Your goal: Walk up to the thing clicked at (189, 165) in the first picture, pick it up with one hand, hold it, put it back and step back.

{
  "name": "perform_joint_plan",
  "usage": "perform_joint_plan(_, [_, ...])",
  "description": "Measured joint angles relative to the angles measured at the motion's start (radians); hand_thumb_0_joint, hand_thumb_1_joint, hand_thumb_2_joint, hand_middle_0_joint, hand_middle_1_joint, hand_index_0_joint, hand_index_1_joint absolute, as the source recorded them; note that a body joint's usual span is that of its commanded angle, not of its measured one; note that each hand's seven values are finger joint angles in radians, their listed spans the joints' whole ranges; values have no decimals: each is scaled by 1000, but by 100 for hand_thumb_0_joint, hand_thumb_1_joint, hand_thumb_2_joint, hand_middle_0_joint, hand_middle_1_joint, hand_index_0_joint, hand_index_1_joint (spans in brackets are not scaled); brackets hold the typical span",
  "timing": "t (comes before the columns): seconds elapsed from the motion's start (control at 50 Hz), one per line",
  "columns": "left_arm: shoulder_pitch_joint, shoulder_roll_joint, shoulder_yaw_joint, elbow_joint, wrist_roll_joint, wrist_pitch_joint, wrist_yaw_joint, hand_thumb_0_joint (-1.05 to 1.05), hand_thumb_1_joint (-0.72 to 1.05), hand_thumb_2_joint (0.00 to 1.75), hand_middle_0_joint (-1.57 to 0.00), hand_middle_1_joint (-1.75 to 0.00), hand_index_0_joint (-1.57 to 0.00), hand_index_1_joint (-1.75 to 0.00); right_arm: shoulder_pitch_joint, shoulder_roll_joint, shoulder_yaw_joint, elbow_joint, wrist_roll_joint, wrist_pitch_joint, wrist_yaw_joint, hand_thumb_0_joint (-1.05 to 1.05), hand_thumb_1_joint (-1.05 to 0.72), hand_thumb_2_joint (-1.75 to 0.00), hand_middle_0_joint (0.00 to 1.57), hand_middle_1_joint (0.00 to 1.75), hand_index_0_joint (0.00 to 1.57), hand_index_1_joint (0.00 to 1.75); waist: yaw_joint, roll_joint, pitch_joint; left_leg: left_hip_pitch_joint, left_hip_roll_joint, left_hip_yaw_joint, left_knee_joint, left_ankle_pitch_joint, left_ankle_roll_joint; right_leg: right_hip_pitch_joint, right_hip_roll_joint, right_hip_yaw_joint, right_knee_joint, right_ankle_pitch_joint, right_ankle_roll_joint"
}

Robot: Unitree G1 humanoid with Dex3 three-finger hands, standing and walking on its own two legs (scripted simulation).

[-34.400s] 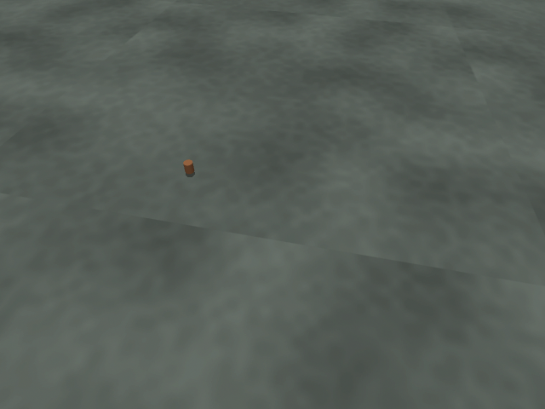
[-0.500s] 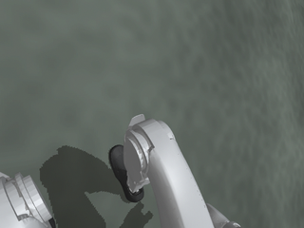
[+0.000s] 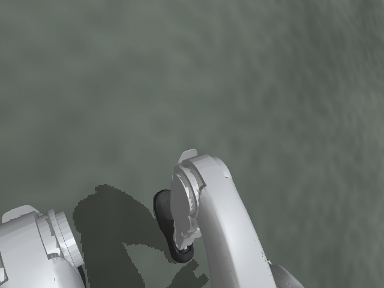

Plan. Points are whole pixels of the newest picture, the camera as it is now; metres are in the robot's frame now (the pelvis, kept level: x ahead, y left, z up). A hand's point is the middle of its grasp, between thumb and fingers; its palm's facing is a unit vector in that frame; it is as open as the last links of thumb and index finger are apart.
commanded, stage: settle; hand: left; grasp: from above
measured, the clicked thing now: out of the picture +0.50 +0.38 -0.24
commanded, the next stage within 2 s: lift in 0.42 s
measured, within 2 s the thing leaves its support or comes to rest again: neither
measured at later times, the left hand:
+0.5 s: hand out of the picture +0.47 +0.36 -0.13, palm faces -0.43 -0.13 -0.89, open 6.5 cm
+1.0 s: hand out of the picture +0.43 +0.36 -0.06, palm faces -0.45 -0.15 -0.88, open 6.5 cm
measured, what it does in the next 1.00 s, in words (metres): rises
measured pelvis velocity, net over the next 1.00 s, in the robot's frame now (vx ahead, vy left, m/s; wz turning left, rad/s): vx -0.01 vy -0.01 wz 0.14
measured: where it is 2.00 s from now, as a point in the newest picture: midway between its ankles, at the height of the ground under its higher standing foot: (131, 268)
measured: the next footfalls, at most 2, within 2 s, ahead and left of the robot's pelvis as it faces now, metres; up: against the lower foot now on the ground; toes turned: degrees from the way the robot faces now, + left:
none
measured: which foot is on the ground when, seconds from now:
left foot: down 0.00-1.00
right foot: down 0.00-1.00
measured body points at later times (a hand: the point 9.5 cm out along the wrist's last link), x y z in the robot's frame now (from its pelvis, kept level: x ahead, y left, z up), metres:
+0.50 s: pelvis -0.01 -0.01 +0.02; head +0.23 +0.12 +0.38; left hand +0.49 +0.37 -0.08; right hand +0.08 -0.27 -0.05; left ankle +0.06 +0.12 -0.28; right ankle +0.13 -0.14 -0.28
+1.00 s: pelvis -0.01 -0.01 +0.06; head +0.21 +0.10 +0.44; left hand +0.45 +0.37 -0.01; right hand +0.08 -0.28 -0.03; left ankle +0.06 +0.12 -0.28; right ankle +0.13 -0.14 -0.28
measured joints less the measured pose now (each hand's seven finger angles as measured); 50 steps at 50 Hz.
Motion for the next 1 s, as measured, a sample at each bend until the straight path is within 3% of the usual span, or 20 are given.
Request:
perform_joint_plan(0.24, [11, -111, -63, -146, -23, 14, -137, -2, 44, 21, -82, -45, -98, -39, 11, -1, -92, -7, 53, 73, -18, 0, -90, -90, 20, 30, 20, 30, 49, 47, -83, 1, -14, 48, -55, 27, 3, -5, -26, 33, -17, -4, -13])
perform_joint_plan(0.38, [-11, -142, -85, -148, -30, 15, -172, -2, 43, 21, -82, -45, -98, -39, -1, 13, -106, -16, 69, 106, -45, 0, -90, -90, 20, 30, 20, 30, 54, 64, -108, 10, -15, 67, -87, 47, 2, -3, -32, 48, -33, 5, -13])
perform_joint_plan(0.6, [-22, -155, -84, -144, -43, 15, -195, -2, 43, 21, -82, -45, -98, -39, 13, 32, -106, -8, 81, 131, -78, 0, -91, -90, 20, 30, 20, 30, 56, 82, -117, 28, -12, 85, -124, 66, -1, 2, -34, 63, -54, 22, -6])
perform_joint_plan(0.74, [18, -187, -73, -208, -77, 33, -244, -2, 44, 21, -82, -45, -98, -39, 48, 40, -130, 1, 100, 150, -88, 0, -91, -91, 20, 30, 20, 30, 73, 98, -134, 36, -13, 97, -151, 74, -2, 5, -38, 71, -71, 25, -13])
perform_joint_plan(1.0, [192, -285, -79, -434, -161, 28, -338, -2, 44, 20, -82, -46, -98, -39, 52, 50, -215, 28, 148, 196, -111, 1, -92, -91, 20, 30, 20, 30, 153, 130, -214, 129, -10, 137, -266, 77, 5, 82, -51, 96, -162, 20, -10])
